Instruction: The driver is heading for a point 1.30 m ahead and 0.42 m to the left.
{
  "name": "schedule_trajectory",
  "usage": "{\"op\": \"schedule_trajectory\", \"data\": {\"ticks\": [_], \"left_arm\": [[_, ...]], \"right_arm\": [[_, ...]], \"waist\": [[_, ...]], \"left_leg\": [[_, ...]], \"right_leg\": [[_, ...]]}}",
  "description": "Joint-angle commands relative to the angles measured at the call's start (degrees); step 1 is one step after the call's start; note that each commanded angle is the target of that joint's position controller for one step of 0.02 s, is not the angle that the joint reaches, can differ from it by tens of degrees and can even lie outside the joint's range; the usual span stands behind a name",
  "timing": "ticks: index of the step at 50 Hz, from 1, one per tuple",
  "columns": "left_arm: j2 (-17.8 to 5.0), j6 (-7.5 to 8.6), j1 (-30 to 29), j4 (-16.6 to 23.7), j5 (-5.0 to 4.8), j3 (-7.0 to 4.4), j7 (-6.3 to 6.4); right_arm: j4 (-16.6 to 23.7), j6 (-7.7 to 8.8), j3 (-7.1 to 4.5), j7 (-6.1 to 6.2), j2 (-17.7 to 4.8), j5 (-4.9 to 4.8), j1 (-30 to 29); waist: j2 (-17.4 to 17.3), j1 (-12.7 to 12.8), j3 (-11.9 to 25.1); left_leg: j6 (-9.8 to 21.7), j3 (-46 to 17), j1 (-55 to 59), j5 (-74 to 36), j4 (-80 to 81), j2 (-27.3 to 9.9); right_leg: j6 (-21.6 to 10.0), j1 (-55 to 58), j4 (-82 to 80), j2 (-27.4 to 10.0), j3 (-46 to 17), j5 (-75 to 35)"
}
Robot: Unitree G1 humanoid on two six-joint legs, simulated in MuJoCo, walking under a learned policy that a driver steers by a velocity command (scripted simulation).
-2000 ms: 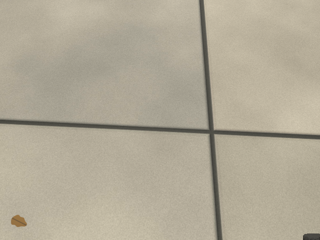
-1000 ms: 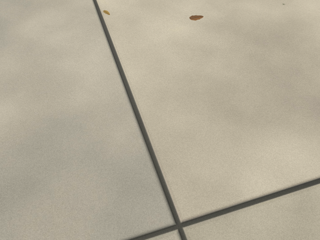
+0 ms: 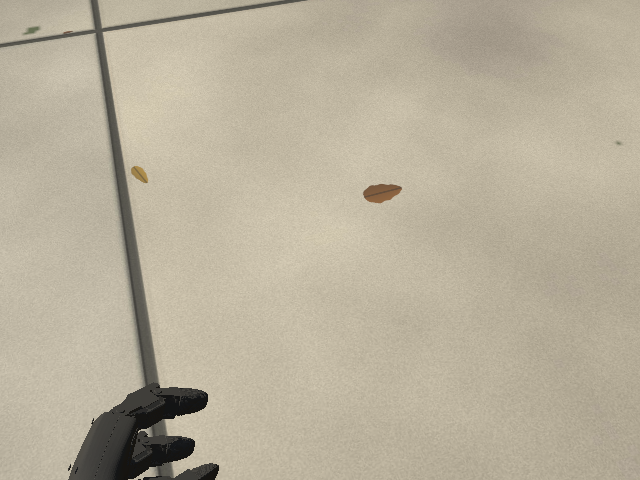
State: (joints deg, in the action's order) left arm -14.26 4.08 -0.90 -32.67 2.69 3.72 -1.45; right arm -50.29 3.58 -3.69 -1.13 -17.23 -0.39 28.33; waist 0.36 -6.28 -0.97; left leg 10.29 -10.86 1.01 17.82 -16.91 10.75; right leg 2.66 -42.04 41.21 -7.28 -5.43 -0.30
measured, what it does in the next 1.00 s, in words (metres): walks ahead, turning left: right foot, then left foot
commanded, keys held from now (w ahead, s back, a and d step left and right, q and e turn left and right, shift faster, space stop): w+q+shift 0.78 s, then w+shift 0.02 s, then w+e+shift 0.20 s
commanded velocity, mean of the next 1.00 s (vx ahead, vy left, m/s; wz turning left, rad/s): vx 1.00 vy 0.00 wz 0.83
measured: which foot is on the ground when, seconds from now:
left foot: down 0.00-0.12, up 0.14-0.54, down 0.56-0.98, up 1.00-1.00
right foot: up 0.00-0.10, down 0.12-0.56, up 0.58-0.94, down 0.96-1.00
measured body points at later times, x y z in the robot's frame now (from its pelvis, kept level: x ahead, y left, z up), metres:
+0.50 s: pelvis +0.46 +0.01 -0.02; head +0.49 +0.03 +0.42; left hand +0.26 +0.22 -0.15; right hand +0.82 -0.05 -0.06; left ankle +0.60 +0.15 -0.70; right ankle +0.29 -0.18 -0.73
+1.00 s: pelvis +0.88 +0.24 -0.02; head +0.90 +0.26 +0.42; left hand +0.85 +0.57 -0.09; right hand +1.10 +0.03 -0.15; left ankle +0.64 +0.13 -0.69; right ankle +1.05 +0.26 -0.74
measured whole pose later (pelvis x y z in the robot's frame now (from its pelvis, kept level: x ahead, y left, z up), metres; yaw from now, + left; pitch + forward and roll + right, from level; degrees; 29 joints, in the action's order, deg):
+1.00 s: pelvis +0.88 +0.24 -0.02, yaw +48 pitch +1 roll -1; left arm -16.3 3.8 5.1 -35.9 1.9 -0.2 -0.3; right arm -48.5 4.0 -4.0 -0.2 -20.8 1.4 23.8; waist -2.0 -3.4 -1.6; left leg 6.8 -10.0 3.0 22.0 -41.2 7.5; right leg -2.2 -30.1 34.7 0.0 2.4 6.1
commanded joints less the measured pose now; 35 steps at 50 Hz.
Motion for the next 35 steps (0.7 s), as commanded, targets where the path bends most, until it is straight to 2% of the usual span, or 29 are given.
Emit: {"op": "schedule_trajectory", "data": {"ticks": [1, 2, 3, 4, 5, 6, 7, 8, 9, 10, 12, 13, 15, 18, 20, 21, 22, 24, 25, 26, 27, 28, 29, 30, 31, 32, 33, 34, 35], "left_arm": [[-5.0, 0.78, -6.0, 5.1, -0.86, -1.44, 0.43], [-6.1, 1.05, -4.2, 4.7, -0.8, -1.81, 0.71], [-8.3, 1.22, -0.4, 3.4, -0.71, -2.82, 1.18], [-11.2, 1.44, 7.6, 1.3, -1.31, -4.23, 1.89], [-14.0, 1.73, 20.3, -1.8, -1.29, -5.75, 2.79], [-18.0, 1.86, 33.4, -4.0, 0.28, -7.57, 4.1], [-22.2, 1.45, 28.1, -3.4, 2.05, -8.52, 3.71], [-17.0, 0.65, 21.9, -2.4, 1.27, -8.77, 3.37], [-11.1, 0.52, 18.4, -2.2, 0.64, -7.38, 3.18], [-8.6, 0.51, 18.0, -3.7, 0.73, -6.83, 2.86], [-6.9, 1.23, 22.3, -7.9, 0.35, -6.3, 2.71], [-5.6, 1.7, 23.3, -9.7, -0.5, -6.09, 2.34], [-5.4, 2.78, 22.6, -11.0, -1.43, -6.15, 1.5], [-6.3, 3.71, 19.4, -11.7, -1.27, -6.34, 1.29], [-7.1, 3.74, 21.0, -13.1, -1.14, -6.54, 1.34], [-9.3, 4.0, 22.2, -13.3, -0.99, -6.86, 1.37], [-9.8, 3.92, 23.3, -14.0, -1.06, -7.01, 1.55], [-12.9, 2.84, 26.1, -14.0, -1.11, -7.74, 2.37], [-14.8, 1.9, 25.8, -13.8, -0.94, -8.21, 3.04], [-16.6, 0.79, 23.9, -13.0, -0.75, -8.74, 3.37], [-17.0, -0.05, 21.1, -11.5, -0.53, -8.9, 3.27], [-15.6, -0.41, 18.9, -10.8, -0.8, -9.14, 2.65], [-7.9, 0.42, 25.6, -5.5, -0.1, -6.99, 1.39], [-11.3, 1.86, 19.7, -1.8, -0.79, -7.0, 1.66], [-11.2, 2.87, 15.7, -0.7, -0.88, -6.47, 1.57], [-10.7, 3.0, 14.4, -0.5, -0.64, -6.11, 1.73], [-9.8, 2.23, 14.6, -1.6, 0.51, -5.83, 1.98], [-9.7, 0.92, 16.8, -2.3, 1.61, -5.62, 2.02], [-9.1, -0.49, 18.2, -2.2, 1.76, -5.55, 1.95]], "right_arm": [[3.3, 0.75, -3.11, 0.44, -10.8, -0.02, 0.1], [3.7, 0.67, -3.34, 0.88, -11.3, 0.09, -1.5], [4.1, 0.84, -3.61, 1.09, -12.4, 0.22, -2.1], [4.5, 0.94, -4.07, 0.96, -14.6, 0.77, -3.9], [5.5, 1.51, -4.14, 0.76, -15.0, 1.08, -8.0], [7.2, 2.29, -2.29, 0.79, -7.9, 1.32, -9.3], [11.2, 2.06, 0.13, 0.63, -0.4, -2.18, -1.1], [9.4, 0.69, 0.1, 1.26, -5.8, -0.36, -4.6], [9.4, -0.03, -0.52, 0.85, -8.1, 1.01, -10.5], [9.6, -0.57, -0.67, 0.09, -7.8, 1.55, -13.0], [11.4, -1.97, -0.06, -1.6, -4.8, 2.78, -16.5], [12.6, -2.73, 0.52, -2.09, -2.8, 2.67, -17.3], [15.5, -3.77, 1.28, -2.85, -1.9, 2.57, -20.4], [19.0, -3.98, 2.04, -3.66, -2.2, 2.37, -25.7], [19.1, -4.07, 2.4, -4.27, -2.5, 1.96, -28.6], [20.7, -3.85, 3.0, -4.71, -1.5, 2.12, -30.9], [20.6, -3.7, 3.01, -4.87, -2.0, 2.24, -32.5], [19.0, -3.24, 2.5, -4.42, -3.5, 2.25, -30.4], [17.7, -3.0, 1.94, -4.11, -4.9, 2.26, -25.5], [15.0, -2.78, 0.86, -3.51, -6.9, 2.16, -16.3], [10.9, -2.46, -0.81, -2.46, -9.5, 2.02, -3.4], [8.8, -3.16, -3.27, -0.83, -12.4, -0.06, 0.7], [11.6, -4.3, -4.16, -0.11, -19.6, 1.98, -8.4], [14.0, -4.98, -4.7, 0.42, -19.5, 2.34, -4.5], [12.2, -4.58, -4.42, 1.11, -17.0, 2.02, -5.3], [10.7, -3.7, -3.62, 1.51, -13.9, 1.63, -6.5], [10.5, -2.7, -3.14, 1.76, -12.8, 1.58, -8.9], [10.8, -1.61, -2.36, 1.85, -11.1, 1.27, -10.3], [10.8, -0.97, -1.89, 1.75, -10.3, 1.37, -11.0]], "waist": [[-4.8, -0.1, -2.0], [-4.6, 1.2, -0.7], [-3.9, 3.1, 3.0], [-3.9, 7.6, 8.2], [-3.5, 15.1, 13.8], [4.2, 19.0, 21.9], [24.9, 10.4, 29.9], [15.0, 10.7, 22.5], [7.3, 11.5, 13.3], [1.9, 10.8, 7.8], [3.5, 9.6, 2.0], [4.6, 8.4, 1.5], [5.4, 6.7, -0.5], [4.8, 4.4, -3.9], [2.3, 5.4, -5.2], [3.2, 5.1, -7.2], [1.8, 5.5, -7.7], [3.8, 4.1, -3.9], [5.2, 0.8, -0.5], [6.2, -4.1, 4.4], [5.6, -9.4, 9.9], [-3.1, -10.4, 11.7], [-15.1, 2.5, 12.3], [-6.0, -2.8, 21.5], [-0.7, -1.0, 11.6], [3.3, 2.5, 3.3], [5.5, 5.4, -0.2], [5.3, 8.0, -2.5], [3.3, 9.6, -1.3]], "left_leg": [[2.3, -11.1, -11.2, -36.1, 2.7, -10.8], [0.9, -11.2, -9.3, -39.5, -0.2, -10.7], [-0.6, -11.7, -7.5, -46.4, -5.5, -10.8], [-1.7, -11.4, -7.4, -49.7, -14.9, -10.6], [-2.7, -10.4, -13.5, -45.3, -28.6, -8.8], [-2.4, -5.8, -22.2, -18.7, -47.8, -6.1], [-4.4, 1.0, -38.5, 12.4, -63.7, -1.3], [-3.5, 3.4, -46.0, 5.2, -66.9, -7.6], [-3.8, 5.0, -46.9, 0.0, -64.1, -10.1], [-4.3, 5.7, -45.6, -1.8, -61.7, -11.9], [-4.7, 6.0, -44.6, -1.6, -59.4, -14.7], [-4.8, 6.4, -45.5, -1.8, -59.5, -15.5], [-5.1, 7.1, -47.9, -3.9, -58.1, -17.0], [-5.2, 9.9, -45.8, -13.4, -49.1, -16.6], [-4.1, 15.3, -41.8, -17.7, -40.6, -14.0], [-3.0, 16.7, -39.7, -18.1, -34.6, -14.7], [-1.9, 19.9, -37.3, -18.2, -31.3, -12.5], [-0.1, 23.4, -30.9, -15.5, -27.8, -7.6], [0.9, 23.0, -24.8, -13.1, -26.9, -5.8], [2.2, 21.7, -14.5, -10.5, -27.0, -4.2], [4.5, 18.0, 0.5, -8.7, -24.2, -3.5], [5.8, 11.5, 14.0, -6.1, -18.4, -5.3], [13.8, -17.3, 23.5, -10.5, -15.9, -20.5], [19.9, -33.7, 27.4, 3.3, -4.9, -25.0], [17.0, -34.6, 18.1, 8.3, 2.2, -25.4], [14.5, -30.2, 7.4, 4.0, 3.6, -23.2], [12.2, -24.0, -1.5, -1.2, 3.7, -19.6], [11.8, -19.3, -9.5, -10.8, 2.2, -16.9], [12.4, -18.2, -13.5, -8.5, 3.6, -16.2]], "right_leg": [[-0.8, 15.4, -8.2, 6.2, 6.1, -5.6], [-1.3, 19.3, -11.6, 7.2, 5.2, -4.1], [-1.9, 25.9, -12.9, 8.9, 4.9, -0.8], [-2.4, 34.9, -12.0, 9.5, 4.6, 4.6], [-3.4, 48.7, -10.5, 6.1, 2.5, 8.3], [-4.9, 62.3, -10.2, -6.9, -9.7, 29.2], [-11.5, 71.7, -22.9, -23.2, -44.0, 40.7], [-12.4, 64.6, -25.9, -19.8, -44.7, 52.0], [-11.1, 56.3, -25.3, -16.1, -32.4, 44.5], [-10.2, 49.3, -25.4, -13.7, -23.3, 32.1], [-8.2, 42.0, -26.3, -10.1, -10.4, 16.9], [-7.5, 41.0, -27.8, -9.3, -7.5, 15.6], [-7.1, 38.7, -30.0, -9.9, -1.5, 7.2], [-5.4, 33.8, -33.5, -6.6, 10.8, -2.5], [-4.1, 34.5, -34.8, -2.6, 17.9, -10.1], [-3.8, 34.2, -34.5, -4.7, 19.0, -16.6], [-3.0, 36.4, -33.4, -4.3, 20.9, -28.1], [-2.4, 42.9, -26.0, -4.6, 22.0, -50.8], [-2.5, 44.2, -18.2, -6.1, 21.7, -58.9], [-3.0, 42.5, -6.3, -7.5, 20.8, -62.9], [-3.9, 35.7, 10.4, -8.1, 19.3, -58.1], [-2.7, 22.2, 33.9, 0.9, 19.5, -17.1], [0.5, -1.3, 55.1, 7.8, 15.4, 29.4], [0.1, -7.9, 58.4, 8.2, 2.5, 26.7], [-0.5, -10.6, 51.3, 4.6, 0.3, 23.4], [-0.6, -7.9, 42.9, 2.2, 0.4, 21.7], [-0.3, -3.2, 39.1, 0.9, 0.9, 22.8], [0.4, 1.9, 35.4, -0.1, 0.8, 23.7], [1.4, 4.2, 31.9, -0.5, 0.9, 26.5]]}}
